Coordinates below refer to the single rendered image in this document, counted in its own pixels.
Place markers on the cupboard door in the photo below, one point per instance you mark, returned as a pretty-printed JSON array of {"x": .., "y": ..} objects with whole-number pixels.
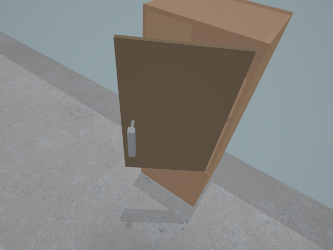
[{"x": 180, "y": 95}]

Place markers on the handle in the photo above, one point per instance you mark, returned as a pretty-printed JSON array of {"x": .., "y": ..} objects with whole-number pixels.
[{"x": 131, "y": 140}]

